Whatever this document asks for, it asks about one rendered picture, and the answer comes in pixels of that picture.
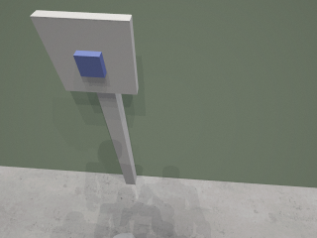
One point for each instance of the button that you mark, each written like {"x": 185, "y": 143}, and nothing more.
{"x": 90, "y": 63}

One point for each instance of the panel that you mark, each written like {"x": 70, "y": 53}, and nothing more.
{"x": 63, "y": 33}

